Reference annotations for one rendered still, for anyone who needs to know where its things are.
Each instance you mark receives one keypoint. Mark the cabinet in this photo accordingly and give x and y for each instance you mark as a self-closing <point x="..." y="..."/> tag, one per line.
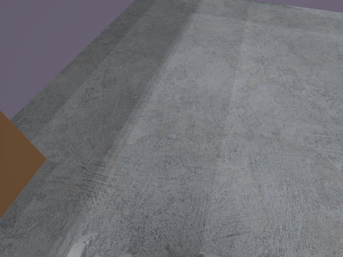
<point x="19" y="161"/>

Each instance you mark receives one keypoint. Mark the robot left hand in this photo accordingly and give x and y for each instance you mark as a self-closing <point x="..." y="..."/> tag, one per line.
<point x="79" y="249"/>

